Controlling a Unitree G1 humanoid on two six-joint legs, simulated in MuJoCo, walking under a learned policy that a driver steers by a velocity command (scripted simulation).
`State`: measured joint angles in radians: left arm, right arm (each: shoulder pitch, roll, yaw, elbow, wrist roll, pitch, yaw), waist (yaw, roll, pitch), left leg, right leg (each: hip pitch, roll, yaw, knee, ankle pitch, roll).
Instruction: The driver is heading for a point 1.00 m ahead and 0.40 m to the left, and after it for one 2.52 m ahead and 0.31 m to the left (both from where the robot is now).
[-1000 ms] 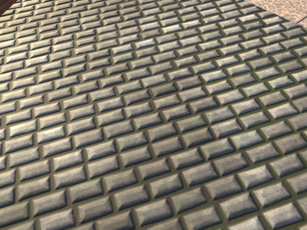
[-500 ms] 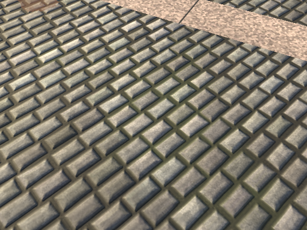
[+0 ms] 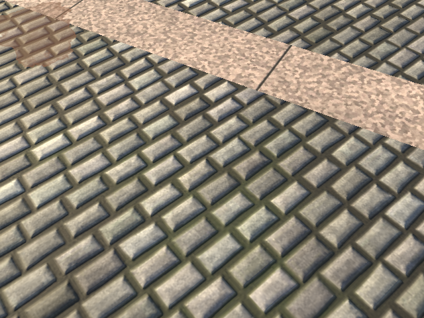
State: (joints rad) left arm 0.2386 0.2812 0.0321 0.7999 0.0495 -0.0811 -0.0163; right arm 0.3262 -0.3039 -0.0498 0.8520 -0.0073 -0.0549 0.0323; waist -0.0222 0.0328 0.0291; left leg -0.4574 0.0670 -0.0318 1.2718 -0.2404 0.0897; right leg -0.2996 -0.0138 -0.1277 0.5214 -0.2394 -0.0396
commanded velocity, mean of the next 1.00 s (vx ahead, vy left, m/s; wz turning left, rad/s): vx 1.00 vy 0.00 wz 0.91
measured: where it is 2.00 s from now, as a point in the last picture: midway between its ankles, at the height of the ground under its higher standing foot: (10, 100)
